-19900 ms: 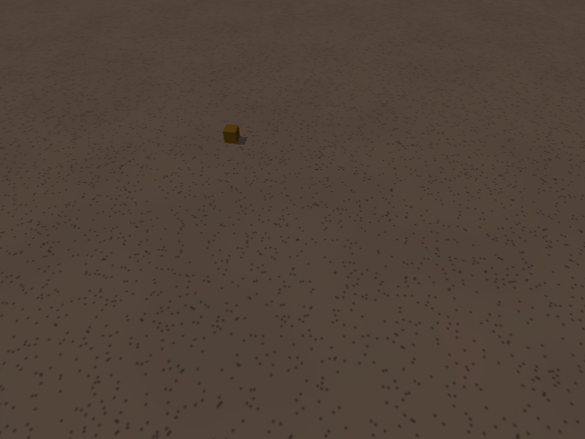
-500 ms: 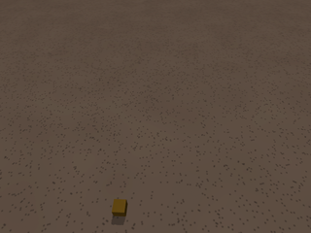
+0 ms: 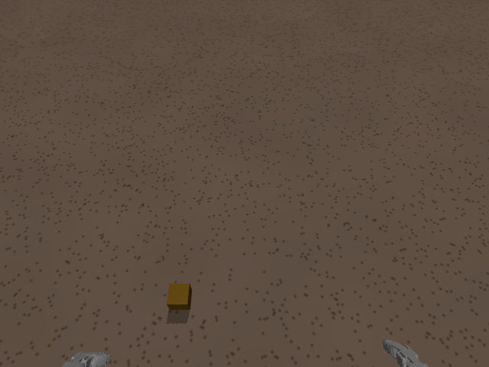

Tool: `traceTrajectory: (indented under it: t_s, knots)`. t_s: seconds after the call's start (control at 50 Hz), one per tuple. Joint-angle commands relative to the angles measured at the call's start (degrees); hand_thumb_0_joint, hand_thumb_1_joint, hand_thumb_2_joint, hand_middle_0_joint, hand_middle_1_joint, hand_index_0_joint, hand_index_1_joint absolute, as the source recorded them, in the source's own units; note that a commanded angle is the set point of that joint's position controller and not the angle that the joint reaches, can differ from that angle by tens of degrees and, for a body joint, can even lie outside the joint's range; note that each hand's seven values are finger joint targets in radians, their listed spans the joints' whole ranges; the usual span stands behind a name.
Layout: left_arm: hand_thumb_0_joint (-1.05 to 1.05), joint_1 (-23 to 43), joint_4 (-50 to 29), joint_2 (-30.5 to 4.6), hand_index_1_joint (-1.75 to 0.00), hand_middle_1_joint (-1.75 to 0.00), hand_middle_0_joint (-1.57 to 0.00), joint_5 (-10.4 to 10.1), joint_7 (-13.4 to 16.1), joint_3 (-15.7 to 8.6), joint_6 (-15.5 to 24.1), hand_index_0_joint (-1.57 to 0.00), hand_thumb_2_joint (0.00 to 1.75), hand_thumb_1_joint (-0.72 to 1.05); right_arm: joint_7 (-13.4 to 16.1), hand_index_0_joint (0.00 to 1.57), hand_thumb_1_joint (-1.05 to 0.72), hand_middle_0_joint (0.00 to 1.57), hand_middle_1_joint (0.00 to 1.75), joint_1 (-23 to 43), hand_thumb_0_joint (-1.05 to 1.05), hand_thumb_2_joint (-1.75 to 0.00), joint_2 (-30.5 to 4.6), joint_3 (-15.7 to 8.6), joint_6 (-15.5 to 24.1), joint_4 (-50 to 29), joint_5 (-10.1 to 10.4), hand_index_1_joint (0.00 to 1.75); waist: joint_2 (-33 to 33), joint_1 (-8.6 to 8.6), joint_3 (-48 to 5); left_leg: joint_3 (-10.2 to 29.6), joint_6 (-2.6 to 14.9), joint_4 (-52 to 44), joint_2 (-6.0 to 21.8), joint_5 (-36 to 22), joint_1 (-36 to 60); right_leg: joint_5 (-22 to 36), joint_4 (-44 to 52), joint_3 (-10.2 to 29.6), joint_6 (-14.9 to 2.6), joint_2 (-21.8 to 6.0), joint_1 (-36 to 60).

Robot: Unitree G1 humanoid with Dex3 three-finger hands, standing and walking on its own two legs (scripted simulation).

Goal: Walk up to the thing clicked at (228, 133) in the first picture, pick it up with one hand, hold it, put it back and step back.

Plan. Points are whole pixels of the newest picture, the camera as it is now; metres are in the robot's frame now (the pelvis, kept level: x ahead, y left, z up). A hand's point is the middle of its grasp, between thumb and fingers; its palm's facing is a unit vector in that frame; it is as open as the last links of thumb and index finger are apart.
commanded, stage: rise first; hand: left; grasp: from above
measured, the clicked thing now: (179, 296) +0.47 +0.23 -0.70
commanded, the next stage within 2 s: none
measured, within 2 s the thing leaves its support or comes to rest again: neither
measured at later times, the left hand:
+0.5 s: hand out of the picture +0.13 +0.26 -0.20, palm faces -0.19 -0.86 -0.47, open 13.2 cm
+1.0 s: hand (129, 345) +0.26 +0.30 -0.40, palm faces -0.48 -0.39 -0.79, open 12.7 cm
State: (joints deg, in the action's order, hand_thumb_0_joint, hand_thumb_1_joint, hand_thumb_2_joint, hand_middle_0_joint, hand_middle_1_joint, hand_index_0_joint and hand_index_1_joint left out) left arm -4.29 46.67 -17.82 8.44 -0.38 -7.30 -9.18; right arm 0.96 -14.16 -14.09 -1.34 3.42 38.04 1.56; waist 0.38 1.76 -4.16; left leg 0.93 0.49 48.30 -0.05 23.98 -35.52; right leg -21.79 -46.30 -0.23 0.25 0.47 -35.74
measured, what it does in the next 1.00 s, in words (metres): lowers itself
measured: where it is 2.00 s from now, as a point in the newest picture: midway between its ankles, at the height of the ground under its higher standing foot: outside the picture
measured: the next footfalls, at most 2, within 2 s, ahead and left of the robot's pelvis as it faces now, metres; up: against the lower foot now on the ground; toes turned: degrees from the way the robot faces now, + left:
none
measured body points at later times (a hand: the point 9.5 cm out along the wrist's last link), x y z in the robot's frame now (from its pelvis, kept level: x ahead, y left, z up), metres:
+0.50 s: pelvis +0.00 +0.01 -0.07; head +0.10 +0.03 +0.37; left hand +0.14 +0.30 -0.17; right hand +0.18 -0.24 -0.15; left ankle +0.00 +0.11 -0.70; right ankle +0.01 -0.12 -0.70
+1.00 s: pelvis -0.08 -0.01 -0.27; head +0.13 +0.00 +0.13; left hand +0.28 +0.32 -0.35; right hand +0.09 -0.28 -0.40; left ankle -0.01 +0.11 -0.70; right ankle +0.01 -0.13 -0.70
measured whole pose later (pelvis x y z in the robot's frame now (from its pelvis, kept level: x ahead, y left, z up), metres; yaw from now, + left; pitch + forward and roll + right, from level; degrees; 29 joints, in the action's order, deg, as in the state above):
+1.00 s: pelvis -0.08 -0.01 -0.27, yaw -1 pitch +34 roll -2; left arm 23.8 48.7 -32.5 44.1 2.7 -8.2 9.9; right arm -2.8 -4.7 -17.2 -3.2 9.1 38.9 -0.6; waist 0.8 1.8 -8.3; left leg 2.6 -0.2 113.6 -0.8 40.1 -107.8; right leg -37.5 -111.2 -2.2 -0.4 0.1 -108.0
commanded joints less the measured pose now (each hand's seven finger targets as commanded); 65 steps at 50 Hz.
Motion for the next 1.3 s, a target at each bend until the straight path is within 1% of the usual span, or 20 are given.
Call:
traceTrajectory:
  t_s: [0.0, 0.1, 0.2, 0.28, 0.38, 0.46, 0.52, 0.54, 0.6, 0.64, 0.68, 0.74, 0.78, 0.8, 0.86, 0.94, 1.04, 1.1, 1.2, 1.28]
  knots:
    - [0.0, 0.1, -13.5, -11.5, -0.88, -0.87, -0.27, 1.8, 1.7, -4.3, 1.8, -0.26, 0.83, -0.4, 0.7, 0.2, -0.91, 0.2, 0.3, 1.5, 0.0, -0.9, -8.9, -3.6, 4.4, -9.7, -0.2, 0.3, 1.8, -1.02, -12.1, 0.1, -0.14, -0.3, -0.3, -11.2, -0.3, 7.2, -1.5, -1.5, -1.63, 0.7, 0.3]
    - [0.0, -6.6, -22.5, -11.2, -0.9, -0.89, -0.26, 3.8, 1.9, -4.0, 1.1, -0.25, 0.85, -0.45, 1.1, 0.2, -0.93, 0.2, 0.3, 1.3, 0.0, -0.91, -8.3, -3.8, 5.5, -11.7, -0.7, 0.3, 4.3, -0.91, -16.6, 0.4, -0.48, 3.4, 0.0, -14.0, -1.1, 9.0, -5.9, -1.1, -1.92, 0.5, -2.5]
    - [0.0, -10.5, -27.7, -9.6, -0.89, -0.89, -0.27, 4.2, 1.8, -2.6, -1.4, -0.27, 0.82, -0.42, 1.4, 0.2, -0.93, 0.2, 0.3, 1.6, 0.0, -0.91, -8.7, -3.9, 6.2, -12.8, -1.0, 0.3, 4.8, 0.39, -15.9, 2.2, -0.79, 5.3, 0.9, -13.5, -2.7, 7.5, -8.6, -1.5, -1.78, 0.9, -6.7]
    - [0.0, -13.4, -30.3, -8.8, -0.9, -0.91, -0.26, 5.0, 2.0, -2.1, -2.8, -0.27, 0.81, -0.41, 1.4, 0.2, -0.94, 0.2, 0.3, 1.8, 0.0, -0.91, -8.0, -3.4, 6.8, -14.3, -1.0, 0.3, 3.8, 0.04, -16.4, 1.8, -0.48, 8.4, 0.4, -13.6, -6.1, 7.9, -10.5, -1.7, -1.92, 0.7, -8.3]
    - [0.0, -14.6, -32.4, -9.6, -0.87, -0.87, -0.28, 6.3, 2.4, -2.6, -2.8, -0.28, 0.79, -0.37, 1.2, 0.2, -0.93, 0.2, 0.3, 2.2, 0.0, -0.9, -8.0, -3.3, 7.5, -15.5, -1.1, 0.3, 4.3, -0.44, -17.7, 2.3, -0.49, 12.0, 0.4, -14.3, -9.3, 7.5, -15.1, -2.0, -2.17, 0.8, -12.8]
    - [0.0, -10.5, -31.7, -11.1, -0.89, -0.89, -0.27, 8.1, 2.4, -2.7, -1.2, -0.27, 0.8, -0.41, 0.8, 0.2, -0.94, 0.2, 0.3, 2.8, 0.0, -0.91, -8.5, -3.2, 8.2, -15.5, -1.1, 0.3, 4.6, 0.57, -18.0, 2.7, -0.43, 16.1, 0.6, -13.7, -13.2, 6.3, -19.8, -2.0, -2.25, 0.9, -18.4]
    - [0.0, -4.2, -27.2, -13.3, -0.87, -0.87, -0.28, 12.0, 2.6, -3.3, 1.6, -0.28, 0.8, -0.41, 0.4, 0.2, -0.95, 0.2, 0.3, 3.5, 0.0, -0.91, -8.8, -3.5, 8.9, -14.7, -1.3, 0.3, 3.7, 1.39, -17.6, 2.1, 0.03, 21.7, -0.2, -8.1, -20.8, 3.5, -24.4, -1.5, -2.25, 0.7, -24.2]
    - [0.0, -2.6, -25.7, -14.4, -0.88, -0.89, -0.28, 13.1, 2.7, -3.9, 2.8, -0.28, 0.8, -0.42, 0.1, 0.2, -0.96, 0.2, 0.3, 4.0, 0.0, -0.91, -9.0, -3.4, 9.2, -14.0, -1.3, 0.3, 4.0, 0.82, -18.3, 1.7, 0.06, 23.6, -0.4, -6.7, -23.1, 2.4, -26.2, -1.2, -2.28, 0.6, -26.3]
    - [0.0, 2.1, -22.5, -14.4, -0.87, -0.87, -0.29, 16.6, 2.4, -2.7, 6.9, -0.29, 0.8, -0.4, -0.4, 0.2, -0.95, 0.2, 0.3, 4.3, 0.0, -0.91, -10.0, -4.1, 10.0, -13.0, -1.4, 0.3, 4.5, 1.41, -21.9, 1.8, -0.02, 28.3, -0.7, -3.9, -27.4, 0.4, -31.6, -0.9, -2.22, 0.5, -32.1]
    - [0.0, 6.2, -22.3, -16.0, -0.88, -0.88, -0.3, 19.0, 2.3, -2.3, 9.7, -0.3, 0.8, -0.38, -0.9, 0.2, -0.94, 0.2, 0.3, 4.6, 0.0, -0.91, -10.7, -4.6, 10.3, -12.1, -1.3, 0.3, 5.7, 0.81, -25.6, 2.0, -0.27, 31.3, -0.8, -3.4, -29.6, -0.2, -35.4, -0.8, -2.29, 0.5, -35.9]
    - [0.0, 10.6, -21.9, -20.0, -0.86, -0.86, -0.32, 21.3, 2.9, -4.1, 12.2, -0.31, 0.8, -0.38, -1.1, 0.2, -0.96, 0.2, 0.3, 4.8, 0.0, -0.91, -11.3, -4.8, 10.5, -10.8, -1.2, 0.3, 6.2, 0.49, -29.6, 1.4, 0.05, 35.4, -1.0, -3.9, -32.7, 0.8, -38.2, -0.5, -2.22, 0.5, -38.0]
    - [0.0, 13.4, -16.4, -22.7, -0.86, -0.85, -0.33, 24.8, 3.8, -5.2, 14.9, -0.33, 0.8, -0.38, -1.7, 0.2, -0.96, 0.2, 0.3, 4.9, 0.0, -0.92, -12.1, -4.9, 10.4, -9.2, -1.0, 0.3, 5.7, -0.1, -31.1, 1.6, 0.12, 39.6, -1.3, -3.4, -38.1, 0.3, -42.9, -0.7, -2.38, 0.5, -42.5]
    - [0.0, 16.5, -13.6, -26.8, -0.87, -0.87, -0.31, 27.6, 4.5, -7.5, 16.3, -0.31, 0.81, -0.38, -2.1, 0.2, -0.96, 0.2, 0.3, 4.4, 0.0, -0.91, -12.7, -5.1, 9.6, -7.7, -1.0, 0.3, 6.4, -1.44, -34.5, 1.4, 0.24, 42.9, -1.4, -5.9, -39.7, 1.9, -45.8, -0.7, -2.42, 0.3, -44.1]
    - [0.0, 18.5, -13.0, -25.7, -0.87, -0.87, -0.31, 28.8, 4.6, -6.3, 16.9, -0.31, 0.81, -0.37, -2.3, 0.2, -0.96, 0.2, 0.3, 4.0, 0.0, -0.92, -12.7, -5.5, 9.3, -7.3, -1.1, 0.3, 5.4, -0.99, -36.3, 1.0, 0.46, 44.7, -1.4, -5.9, -40.7, 2.0, -46.6, -0.9, -2.33, 0.5, -44.7]
    - [0.0, 28.4, -10.7, -27.6, -0.85, -0.85, -0.33, 32.1, 5.1, -5.7, 18.7, -0.34, 0.78, -0.33, -2.9, 0.2, -0.95, 0.2, 0.3, 2.4, 0.0, -0.91, -12.7, -5.7, 8.6, -5.4, -1.5, 0.3, 5.1, -0.07, -39.7, 0.1, 0.9, 49.8, -1.7, -5.3, -45.1, 2.3, -49.4, -0.8, -2.07, 0.3, -46.7]
    - [0.0, 39.5, -3.4, -33.6, -0.8, -0.79, -0.38, 37.4, 5.2, -6.4, 21.5, -0.38, 0.76, -0.29, -3.4, 0.2, -0.96, 0.2, 0.3, 0.6, 0.0, -0.92, -13.4, -6.0, 7.4, -3.1, -1.8, 0.3, 2.0, 0.9, -40.9, -0.4, 1.33, 54.4, -1.7, 2.1, -52.9, -3.4, -51.7, -1.2, -1.72, 0.4, -49.9]
    - [0.0, 48.1, 2.8, -37.6, -0.77, -0.77, -0.39, 42.4, 5.9, -6.3, 25.0, -0.4, 0.74, -0.25, -3.7, 0.2, -0.95, 0.2, 0.3, -0.9, 0.0, -0.91, -13.8, -5.6, 6.0, -1.8, -2.5, 0.3, 1.5, 1.56, -41.5, -1.1, 1.79, 58.5, -1.9, 8.4, -59.2, -10.1, -53.8, -1.7, -1.32, 0.5, -52.7]
    - [0.0, 52.2, 7.1, -40.4, -0.76, -0.76, -0.38, 45.3, 6.5, -6.3, 27.0, -0.38, 0.75, -0.25, -4.0, 0.2, -0.94, 0.2, 0.3, -0.4, 0.0, -0.91, -13.9, -4.8, 5.0, -1.0, -3.0, 0.3, 2.3, 2.33, -37.6, -0.7, 1.96, 60.2, -2.2, 13.4, -63.9, -16.2, -55.9, -2.3, -1.49, 0.8, -57.6]
    - [0.0, 58.3, 9.2, -43.5, -0.74, -0.74, -0.31, 50.2, 9.2, -6.7, 30.5, -0.31, 0.79, -0.23, -4.8, 0.2, -0.87, 0.2, 0.3, -1.1, 0.0, -0.89, -14.5, -3.9, 3.2, 0.1, -4.1, 0.3, 9.2, 2.73, -38.4, 1.5, 1.42, 61.1, -1.9, 14.6, -61.4, -15.4, -61.5, -4.7, -2.1, 0.7, -64.9]
    - [0.0, 63.1, 12.4, -43.1, -0.68, -0.66, -0.35, 54.1, 12.5, -5.0, 31.7, -0.34, 0.77, -0.21, -5.3, 0.2, -0.88, 0.2, 0.3, -2.2, 0.0, -0.89, -15.1, -3.6, 1.7, 1.5, -5.1, 0.3, 12.8, 4.8, -37.1, 2.5, 1.0, 62.6, -1.7, 13.5, -59.9, -13.8, -64.4, -6.0, -2.46, 0.5, -70.9]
